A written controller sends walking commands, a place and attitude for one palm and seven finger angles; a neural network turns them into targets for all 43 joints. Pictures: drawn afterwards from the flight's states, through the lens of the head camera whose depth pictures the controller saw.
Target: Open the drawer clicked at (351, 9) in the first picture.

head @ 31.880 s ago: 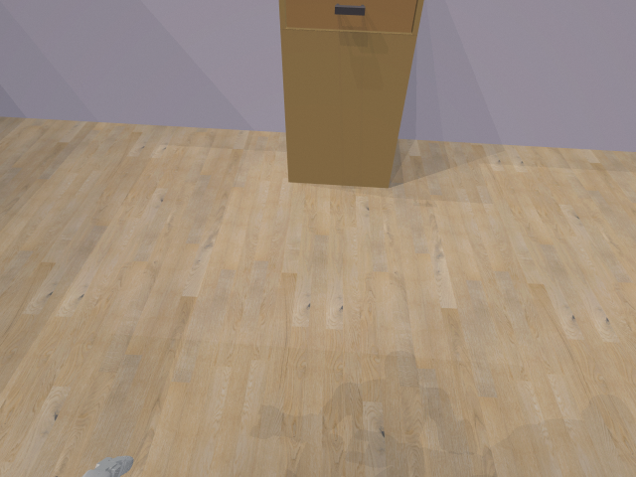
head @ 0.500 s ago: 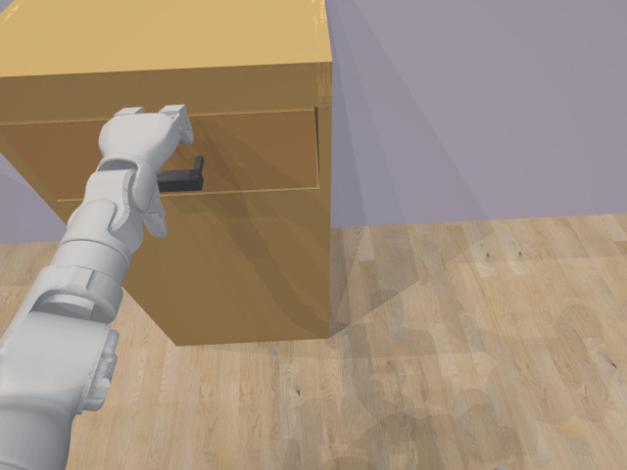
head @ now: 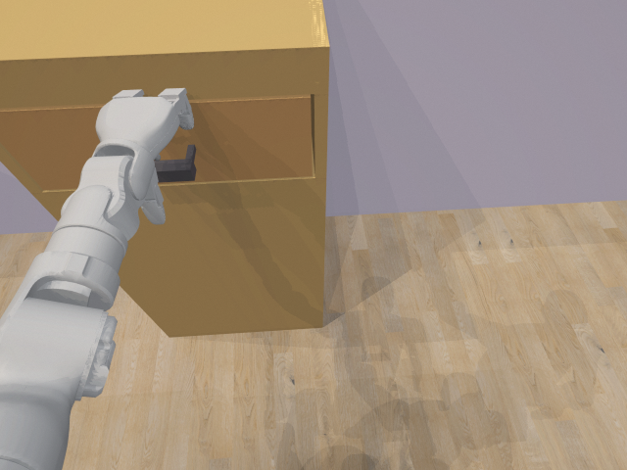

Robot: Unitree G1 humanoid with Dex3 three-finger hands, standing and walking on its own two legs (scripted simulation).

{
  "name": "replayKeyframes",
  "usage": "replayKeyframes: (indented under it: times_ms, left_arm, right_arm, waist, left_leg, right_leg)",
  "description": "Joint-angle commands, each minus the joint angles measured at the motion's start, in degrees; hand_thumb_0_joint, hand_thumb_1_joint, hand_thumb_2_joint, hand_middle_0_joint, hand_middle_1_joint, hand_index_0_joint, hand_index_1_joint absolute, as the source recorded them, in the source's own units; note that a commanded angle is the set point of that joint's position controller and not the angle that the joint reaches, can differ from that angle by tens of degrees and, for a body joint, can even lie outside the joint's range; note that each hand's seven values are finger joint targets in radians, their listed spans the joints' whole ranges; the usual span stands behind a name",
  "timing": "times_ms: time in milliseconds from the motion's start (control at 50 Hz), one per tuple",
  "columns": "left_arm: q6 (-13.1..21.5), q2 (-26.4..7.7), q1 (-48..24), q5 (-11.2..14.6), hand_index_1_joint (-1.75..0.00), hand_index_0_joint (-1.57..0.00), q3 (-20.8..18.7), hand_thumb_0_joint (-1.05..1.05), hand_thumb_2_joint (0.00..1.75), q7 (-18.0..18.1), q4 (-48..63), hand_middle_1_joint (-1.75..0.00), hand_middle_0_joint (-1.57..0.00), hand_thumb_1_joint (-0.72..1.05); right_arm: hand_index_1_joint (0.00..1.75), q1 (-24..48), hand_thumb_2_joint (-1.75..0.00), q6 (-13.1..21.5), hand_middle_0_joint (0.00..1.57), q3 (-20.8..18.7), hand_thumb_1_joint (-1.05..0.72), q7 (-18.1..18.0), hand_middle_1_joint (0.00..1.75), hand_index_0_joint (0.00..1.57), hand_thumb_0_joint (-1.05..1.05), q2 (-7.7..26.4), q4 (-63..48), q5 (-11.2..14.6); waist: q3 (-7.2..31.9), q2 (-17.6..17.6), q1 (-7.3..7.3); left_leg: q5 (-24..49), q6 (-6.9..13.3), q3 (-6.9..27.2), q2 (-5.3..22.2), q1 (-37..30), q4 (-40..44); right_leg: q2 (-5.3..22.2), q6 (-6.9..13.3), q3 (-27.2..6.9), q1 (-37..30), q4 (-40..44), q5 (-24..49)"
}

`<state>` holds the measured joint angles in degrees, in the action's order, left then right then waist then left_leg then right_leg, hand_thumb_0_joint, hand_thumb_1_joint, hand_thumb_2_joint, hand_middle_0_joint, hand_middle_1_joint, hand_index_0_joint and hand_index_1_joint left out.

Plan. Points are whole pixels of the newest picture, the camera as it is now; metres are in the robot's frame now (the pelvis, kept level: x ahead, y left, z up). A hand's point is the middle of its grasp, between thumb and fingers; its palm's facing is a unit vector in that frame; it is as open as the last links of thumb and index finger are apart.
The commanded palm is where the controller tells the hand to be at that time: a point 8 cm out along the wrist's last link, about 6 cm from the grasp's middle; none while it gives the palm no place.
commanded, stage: re-aim the fingers above the handle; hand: left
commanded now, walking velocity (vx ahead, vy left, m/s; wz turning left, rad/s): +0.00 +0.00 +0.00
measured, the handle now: (160, 161) +0.54 +0.22 +0.06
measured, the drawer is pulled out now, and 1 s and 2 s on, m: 0.00 0.00 0.00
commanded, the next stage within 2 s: lower the fingers behind the handle in 1.58 s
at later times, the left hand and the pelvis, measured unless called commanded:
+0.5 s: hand (146, 169) +0.48 +0.21 +0.11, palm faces -0.05 +0.00 -1.00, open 13.8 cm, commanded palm +0.47 +0.21 +0.18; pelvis +0.00 +0.00 +0.00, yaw +0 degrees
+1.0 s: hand (135, 164) +0.49 +0.22 +0.11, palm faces -0.09 +0.01 -1.00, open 13.8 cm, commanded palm +0.46 +0.22 +0.17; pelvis -0.01 -0.01 +0.00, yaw -1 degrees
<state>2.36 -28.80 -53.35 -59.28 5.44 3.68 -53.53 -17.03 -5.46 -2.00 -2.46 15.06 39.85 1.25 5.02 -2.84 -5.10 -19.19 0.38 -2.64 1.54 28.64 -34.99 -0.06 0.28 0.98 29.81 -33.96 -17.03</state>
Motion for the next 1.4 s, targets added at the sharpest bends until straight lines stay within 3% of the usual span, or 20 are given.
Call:
replayKeyframes:
  times_ms: [0, 80, 120, 260, 280, 300, 380, 480, 520, 600, 660, 720, 780, 920, 1000, 1060, 1100, 1180, 1240, 1380]
  left_arm:
    - [-1.42, -19.33, -25.85, -1.29, -1.20, -0.30, -9.41, 0.00, 0.30, 4.72, 7.53, -1.20, -0.30, -0.50]
    - [-3.49, -19.88, -25.21, -2.10, -1.20, -0.30, -9.04, 0.00, 0.30, 5.44, 5.99, -1.20, -0.30, -0.50]
    - [-3.53, -21.58, -26.41, -2.32, -1.20, -0.30, -10.12, 0.00, 0.30, 5.72, 7.98, -1.20, -0.30, -0.50]
    - [-2.96, -14.27, -24.33, -1.13, -1.20, -0.30, -4.48, 0.00, 0.30, 3.23, 12.39, -1.20, -0.30, -0.50]
    - [-2.60, -14.71, -24.28, -0.90, -1.20, -0.30, -4.87, 0.00, 0.30, 2.81, 12.89, -1.20, -0.30, -0.50]
    - [-2.37, -11.19, -25.54, -0.44, -1.20, -0.30, -1.59, 0.00, 0.30, 2.01, 13.54, -1.20, -0.30, -0.50]
    - [-0.64, -12.18, -27.14, 0.58, -1.20, -0.30, -2.46, 0.00, 0.30, 1.39, 14.38, -1.20, -0.30, -0.50]
    - [0.47, -11.79, -30.90, -0.20, -1.20, -0.30, -2.83, 0.00, 0.30, 3.74, 15.68, -1.20, -0.30, -0.50]
    - [-0.59, -17.95, -32.98, -1.24, -1.20, -0.30, -7.02, 0.00, 0.30, 5.19, 11.12, -1.20, -0.30, -0.50]
    - [-3.67, -20.05, -31.08, -2.63, -1.20, -0.30, -9.12, 0.00, 0.30, 7.00, 5.87, -1.20, -0.30, -0.50]
    - [-5.88, -16.84, -28.93, -2.69, -1.20, -0.30, -5.52, 0.00, 0.30, 5.28, 2.30, -1.20, -0.30, -0.50]
    - [-5.97, -21.90, -27.65, -3.06, -1.20, -0.30, -8.76, 0.00, 0.30, 4.05, 1.28, -1.20, -0.30, -0.50]
    - [-5.44, -19.35, -26.60, -2.42, -1.20, -0.30, -6.82, 0.00, 0.30, 2.78, 1.79, -1.20, -0.30, -0.50]
    - [-1.47, -22.51, -24.45, -2.03, -1.20, -0.30, -8.60, 0.00, 0.30, 1.05, 5.49, -1.20, -0.30, -0.50]
    - [2.87, -17.67, -27.04, -1.15, -1.20, -0.30, -5.66, 0.00, 0.30, 1.02, 14.78, -1.20, -0.30, -0.50]
    - [4.41, -17.91, -28.16, -0.12, -1.20, -0.30, -6.51, 0.00, 0.30, 2.21, 17.68, -1.20, -0.30, -0.50]
    - [3.88, -17.57, -30.67, 0.31, -1.20, -0.30, -5.89, 0.00, 0.30, 3.15, 16.04, -1.20, -0.30, -0.50]
    - [1.16, -20.51, -31.52, -0.65, -1.20, -0.30, -8.21, 0.00, 0.30, 5.55, 11.42, -1.20, -0.30, -0.50]
    - [-1.29, -19.23, -30.89, -1.30, -1.20, -0.30, -7.13, 0.00, 0.30, 5.60, 8.20, -1.20, -0.30, -0.50]
    - [-3.02, -14.19, -25.45, -0.52, -1.20, -0.30, -3.35, 0.00, 0.30, 0.24, 6.90, -1.20, -0.30, -0.50]
  right_arm:
    - [0.30, -4.43, -0.90, 1.15, 0.20, -2.37, -0.90, -0.11, 0.30, 0.20, 0.00, 8.32, -4.50, -0.17]
    - [0.30, -4.60, -0.90, 1.14, 0.20, -2.30, -0.90, -0.23, 0.30, 0.20, 0.00, 8.52, -4.68, 0.25]
    - [0.30, -4.72, -0.90, 1.15, 0.20, -2.41, -0.90, -0.21, 0.30, 0.20, 0.00, 8.59, -4.93, 0.18]
    - [0.30, -4.66, -0.90, 1.51, 0.20, -3.10, -0.90, -0.15, 0.30, 0.20, 0.00, 8.40, -5.62, 0.35]
    - [0.30, -4.89, -0.90, 1.41, 0.20, -3.29, -0.90, -0.25, 0.30, 0.20, 0.00, 8.50, -5.45, 0.43]
    - [0.30, -4.82, -0.90, 1.44, 0.20, -3.33, -0.90, -0.28, 0.30, 0.20, 0.00, 8.51, -5.46, 0.47]
    - [0.30, -4.87, -0.90, 1.87, 0.20, -3.23, -0.90, -0.69, 0.30, 0.20, 0.00, 8.30, -4.62, 0.50]
    - [0.30, -5.31, -0.90, 2.31, 0.20, -3.28, -0.90, -0.20, 0.30, 0.20, 0.00, 7.98, -3.58, 0.02]
    - [0.30, -5.57, -0.90, 1.98, 0.20, -2.78, -0.90, -0.33, 0.30, 0.20, 0.00, 8.63, -2.94, 0.01]
    - [0.30, -5.16, -0.90, 1.93, 0.20, -2.45, -0.90, -0.01, 0.30, 0.20, 0.00, 8.66, -3.37, -0.25]
    - [0.30, -5.28, -0.90, 1.72, 0.20, -2.26, -0.90, 0.12, 0.30, 0.20, 0.00, 8.72, -4.08, 0.01]
    - [0.30, -5.24, -0.90, 0.99, 0.20, -1.94, -0.90, -0.48, 0.30, 0.20, 0.00, 9.09, -4.50, 0.23]
    - [0.30, -5.05, -0.90, 0.89, 0.20, -1.90, -0.90, -0.68, 0.30, 0.20, 0.00, 8.93, -5.08, 0.46]
    - [0.30, -4.61, -0.90, 1.14, 0.20, -1.86, -0.90, -1.54, 0.30, 0.20, 0.00, 8.84, -6.03, 0.69]
    - [0.30, -5.41, -0.90, 1.94, 0.20, -3.13, -0.90, -1.48, 0.30, 0.20, 0.00, 8.27, -6.14, 0.40]
    - [0.30, -6.05, -0.90, 2.38, 0.20, -3.55, -0.90, -1.45, 0.30, 0.20, 0.00, 8.17, -5.08, 0.17]
    - [0.30, -6.46, -0.90, 2.32, 0.20, -3.50, -0.90, -1.32, 0.30, 0.20, 0.00, 8.51, -3.82, 0.24]
    - [0.30, -6.47, -0.90, 2.50, 0.20, -3.06, -0.90, -0.70, 0.30, 0.20, 0.00, 8.70, -2.70, 0.31]
    - [0.30, -6.44, -0.90, 2.33, 0.20, -2.93, -0.90, -0.16, 0.30, 0.20, 0.00, 8.84, -2.55, 0.26]
    - [0.30, -5.89, -0.90, 1.09, 0.20, -3.05, -0.90, -0.14, 0.30, 0.20, 0.00, 9.17, -4.40, 0.26]
  waist:
    - [24.28, 1.70, 1.66]
    - [22.62, 4.08, 1.09]
    - [25.05, 2.14, 1.58]
    - [24.62, -0.13, 0.65]
    - [24.01, 0.18, 0.32]
    - [22.75, 0.96, -1.01]
    - [20.38, 0.05, -0.83]
    - [21.93, -3.77, -0.62]
    - [21.50, -1.43, -0.93]
    - [23.83, -0.09, 0.39]
    - [23.75, 1.51, -0.09]
    - [23.66, 4.74, 0.42]
    - [21.99, 5.28, 0.28]
    - [21.27, 3.90, 0.77]
    - [24.68, -0.10, -0.42]
    - [25.54, -2.23, -0.48]
    - [23.10, -0.70, -1.98]
    - [22.21, -2.90, -0.91]
    - [22.76, -2.51, -0.74]
    - [23.47, 2.32, -0.67]
  left_leg:
    - [24.68, 1.48, 0.15, -2.41, -8.15, 1.21]
    - [22.48, 1.65, -0.47, -2.09, -6.61, 1.58]
    - [23.52, 1.75, -0.60, -2.09, -7.63, 1.68]
    - [25.32, 2.10, -0.37, -1.87, -12.23, 1.65]
    - [24.94, 2.12, -0.11, -1.79, -12.87, 1.65]
    - [24.83, 2.26, 0.07, -1.87, -13.49, 1.61]
    - [21.38, 2.17, 0.75, -2.18, -13.19, 2.03]
    - [25.14, 1.28, 1.62, -2.00, -15.31, 1.30]
    - [23.94, 1.28, 1.53, -2.21, -12.10, 1.04]
    - [23.48, 1.13, 0.64, -2.18, -9.51, 1.37]
    - [22.66, 1.32, -0.16, -2.01, -8.28, 1.27]
    - [20.90, 1.73, -0.54, -2.15, -5.86, 1.49]
    - [19.27, 1.88, -0.81, -2.23, -5.40, 1.91]
    - [16.82, 2.22, -1.19, -2.26, -4.28, 2.02]
    - [20.51, 2.52, -0.67, -2.42, -10.05, 0.67]
    - [21.64, 2.45, -0.04, -2.61, -12.26, 0.04]
    - [20.51, 2.32, 0.46, -2.60, -11.35, 0.13]
    - [19.16, 1.79, 0.61, -2.77, -9.30, 0.79]
    - [21.03, 1.50, 0.56, -2.42, -9.33, 0.74]
    - [24.24, 1.98, 0.18, -1.88, -11.01, 0.50]
  right_leg:
    - [-2.01, 1.24, -0.03, -13.52, 1.04, 23.14]
    - [-2.02, 0.73, -0.09, -12.89, 1.49, 22.35]
    - [-1.94, 0.79, -0.42, -14.16, 1.35, 23.25]
    - [-2.36, 0.93, -0.02, -11.95, 2.43, 22.56]
    - [-2.55, 1.06, 0.07, -11.28, 2.63, 21.79]
    - [-2.54, 0.99, 0.17, -10.15, 3.29, 21.29]
    - [-2.52, 1.22, 0.11, -8.48, 3.56, 17.98]
    - [-2.76, 1.79, 0.84, -6.04, 2.20, 17.75]
    - [-2.71, 1.65, 0.68, -6.89, 1.77, 18.12]
    - [-2.35, 1.50, 0.58, -9.94, 1.12, 19.09]
    - [-2.02, 0.88, 0.34, -10.62, 1.31, 20.68]
    - [-1.68, 0.42, -0.38, -13.08, 1.76, 21.59]
    - [-1.58, 0.29, -0.46, -12.88, 2.35, 20.89]
    - [-1.18, 0.09, -1.77, -14.43, 3.01, 20.55]
    - [-1.85, 0.62, -1.60, -12.39, 2.81, 21.80]
    - [-2.16, 0.82, -1.32, -10.89, 2.64, 21.04]
    - [-2.29, 0.80, -0.98, -9.21, 3.10, 19.57]
    - [-2.29, 1.21, -0.56, -8.64, 2.49, 17.48]
    - [-2.40, 1.29, 0.02, -8.54, 1.95, 18.61]
    - [-2.38, 0.82, 0.34, -9.25, 2.09, 21.64]
